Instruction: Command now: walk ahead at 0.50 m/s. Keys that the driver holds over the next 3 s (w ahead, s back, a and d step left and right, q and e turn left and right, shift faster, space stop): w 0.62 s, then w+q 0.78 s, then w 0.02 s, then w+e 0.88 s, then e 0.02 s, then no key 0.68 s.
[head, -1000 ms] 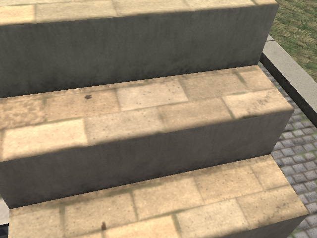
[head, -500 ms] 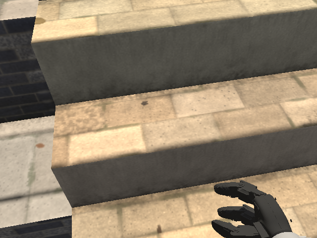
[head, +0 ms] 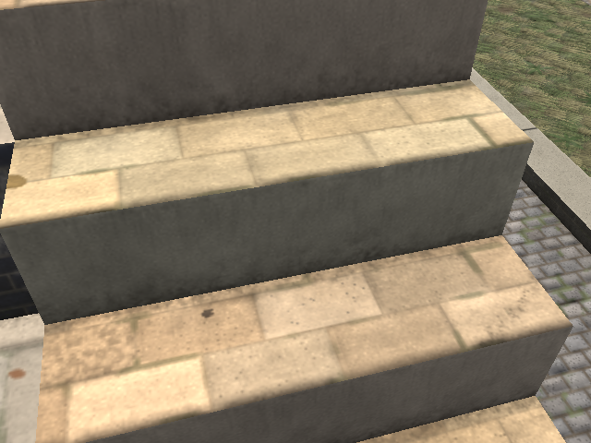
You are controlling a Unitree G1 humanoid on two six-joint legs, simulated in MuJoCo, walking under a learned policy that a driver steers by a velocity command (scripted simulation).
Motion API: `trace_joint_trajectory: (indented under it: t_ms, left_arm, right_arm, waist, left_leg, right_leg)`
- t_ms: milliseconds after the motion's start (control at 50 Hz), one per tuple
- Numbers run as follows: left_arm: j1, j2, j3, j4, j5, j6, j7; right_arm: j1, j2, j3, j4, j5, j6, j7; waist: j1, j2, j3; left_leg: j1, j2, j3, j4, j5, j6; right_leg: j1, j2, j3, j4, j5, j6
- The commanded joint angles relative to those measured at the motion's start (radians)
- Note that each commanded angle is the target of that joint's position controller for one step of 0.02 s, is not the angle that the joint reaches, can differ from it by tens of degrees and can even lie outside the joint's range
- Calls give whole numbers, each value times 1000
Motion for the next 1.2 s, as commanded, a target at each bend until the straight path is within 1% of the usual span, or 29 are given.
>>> trace_joint_trajectory:
  t_ms: [20,80,140,200,260,280,300,320,340,360,400,440,560,600,660,680,700,720,740,760,780,800,820,840,880,920,980,1080,1200]
  left_arm:
    - [-236,-96,-23,-82,-4,-33,-14]
    - [-321,22,-10,-135,34,-52,2]
    - [-249,81,9,-173,15,-69,25]
    - [-292,146,22,-231,-3,-68,51]
    - [-343,157,16,-242,-15,-83,54]
    - [-385,122,2,-276,-47,-97,46]
    - [-403,50,-15,-303,-73,-106,34]
    - [-390,-112,-48,-345,-66,-118,15]
    - [-237,-153,-54,-280,-74,-139,-12]
    - [-249,-103,-57,-276,-83,-150,-34]
    - [-433,-76,-68,-331,-74,-138,-34]
    - [-442,-67,-68,-327,-68,-110,-16]
    - [-595,-164,-95,-358,-88,-93,4]
    - [-612,-144,-94,-367,-102,-89,11]
    - [-779,-199,-126,-421,-101,-77,14]
    - [-838,-170,-134,-433,-88,-78,-4]
    - [-834,-224,-151,-435,-95,-77,1]
    - [-725,-165,-111,-398,-100,-79,1]
    - [-577,-128,-73,-358,-80,-79,16]
    - [-388,-27,-24,-311,-62,-70,25]
    - [-207,61,18,-253,-56,-66,26]
    - [8,154,60,-165,-23,-48,37]
    - [186,254,104,-74,6,-1,56]
    - [105,189,80,-25,5,11,72]
    - [-132,-57,8,42,-4,2,69]
    - [-172,-166,-19,127,-9,-30,41]
    - [-183,-114,-11,144,6,-53,17]
    - [14,-46,-20,175,29,-50,24]
    - [120,42,7,117,-7,-56,64]
  right_arm:
    - [102,47,28,-87,5,12,6]
    - [139,-24,6,-104,1,53,-51]
    - [59,-24,-2,-129,-1,78,-91]
    - [52,-47,-10,-138,-4,79,-78]
    - [268,-2,-27,-12,-27,95,-65]
    - [381,61,-20,50,-34,90,-53]
    - [465,83,-20,142,-50,85,-35]
    - [476,84,-7,177,-90,61,-17]
    - [442,17,-19,117,-96,48,-40]
    - [389,-40,-31,83,-78,40,-54]
    - [288,2,-25,76,-57,20,-64]
    - [261,68,6,112,-70,7,-70]
    - [446,110,36,223,-68,-1,-72]
    - [429,96,37,234,-61,4,-74]
    - [555,89,27,309,-29,34,-101]
    - [534,78,20,315,-12,40,-110]
    - [509,74,9,310,18,44,-126]
    - [547,73,15,345,3,30,-115]
    - [526,9,4,341,-25,5,-104]
    - [448,-59,-14,346,-26,-3,-111]
    - [340,-123,-45,321,-15,-2,-125]
    - [332,-25,-41,279,-21,-9,-115]
    - [193,87,-22,249,-18,-26,-81]
    - [-18,118,-35,141,-9,-35,-31]
    - [-144,208,3,-41,-6,-27,19]
    - [-25,191,16,-63,-10,1,14]
    - [8,221,54,-57,11,28,-2]
    - [-162,182,68,-103,25,63,-36]
    - [-369,142,78,-220,43,64,-75]
  waist:
    - [-185,5,77]
    - [-218,-37,9]
    - [-113,-47,76]
    - [-136,-85,54]
    - [-183,-184,30]
    - [-206,-208,34]
    - [-194,-113,40]
    - [-86,156,93]
    - [-4,165,68]
    - [13,97,60]
    - [12,-93,213]
    - [33,-100,166]
    - [-69,17,183]
    - [-62,57,169]
    - [-112,130,204]
    - [-116,115,211]
    - [-65,177,162]
    - [-24,190,-2]
    - [51,396,-91]
    - [176,464,-141]
    - [259,442,-211]
    - [252,89,-308]
    - [292,-222,-410]
    - [239,-194,-315]
    - [41,-125,19]
    - [-97,25,128]
    - [-147,-44,162]
    - [-42,-32,167]
    - [30,-70,171]
  left_leg:
    - [-166,-4,18,189,-31,-42]
    - [-43,12,131,238,62,-128]
    - [-181,48,108,94,56,-152]
    - [90,100,239,-527,-47,-131]
    - [413,107,365,-1080,-159,-39]
    - [466,107,387,-1386,-57,7]
    - [552,160,314,-1580,112,39]
    - [656,274,-60,-1425,539,74]
    - [779,391,-415,-1465,387,173]
    - [738,463,-511,-1576,-148,222]
    - [567,467,-387,-1637,-454,156]
    - [476,449,-270,-1616,-415,141]
    - [535,414,-1,-1604,-159,82]
    - [482,395,65,-1654,-19,71]
    - [635,406,48,-1791,75,65]
    - [526,386,112,-1916,201,63]
    - [401,379,181,-1947,506,46]
    - [451,343,242,-1829,1130,51]
    - [606,370,233,-1686,1729,79]
    - [761,389,226,-1552,1957,83]
    - [764,383,191,-1366,1927,70]
    - [354,298,189,-1004,1619,47]
    - [104,85,104,-555,293,35]
    - [-81,51,-40,74,123,19]
    - [-327,90,-55,394,65,67]
    - [-328,126,-31,373,126,100]
    - [-400,131,21,311,179,76]
    - [-771,112,54,668,140,25]
    - [-830,191,153,406,97,-69]
  right_leg:
    - [-42,-163,105,-322,516,-70]
    - [-177,-242,178,-420,515,-153]
    - [-5,-307,224,-518,491,-154]
    - [24,-259,83,-565,627,-109]
    - [65,-311,30,-337,1232,-214]
    - [141,-287,-31,-160,1419,-219]
    - [112,-209,-69,154,1371,-207]
    - [-248,-33,25,575,599,-134]
    - [-557,89,263,919,492,-71]
    - [-688,44,284,1033,544,-45]
    - [-860,-25,234,1042,617,-22]
    - [-860,-51,170,1229,663,-5]
    - [-1079,-67,96,1307,809,-30]
    - [-979,-101,35,1185,869,-31]
    - [-1057,-178,-129,992,718,8]
    - [-828,-177,-255,743,651,5]
    - [-459,-174,-252,497,474,-29]
    - [-161,-45,-372,465,423,-44]
    - [-21,4,-306,411,331,-59]
    - [4,3,-212,295,284,-71]
    - [151,-42,-17,167,295,-86]
    - [474,-291,489,-72,263,-202]
    - [626,-477,979,-613,173,-295]
    - [424,-499,1036,-687,24,-233]
    - [80,-468,643,-563,39,-148]
    - [-37,-391,282,-487,243,-24]
    - [-60,-349,-33,-600,480,-9]
    - [217,-409,-64,-698,592,-36]
    - [318,-456,-131,-833,540,-82]
Next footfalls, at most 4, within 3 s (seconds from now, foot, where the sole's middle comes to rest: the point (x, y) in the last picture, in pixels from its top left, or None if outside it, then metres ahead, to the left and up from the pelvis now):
0.30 left None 0.10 0.10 -0.70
0.76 right None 0.36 -0.15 -0.48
1.36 left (169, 370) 0.50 0.22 -0.27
1.98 right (239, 150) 0.78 0.11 -0.05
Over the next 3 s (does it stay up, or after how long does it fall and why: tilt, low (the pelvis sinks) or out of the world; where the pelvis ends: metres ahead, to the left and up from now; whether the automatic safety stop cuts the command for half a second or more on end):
stays up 0.87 0.21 0.89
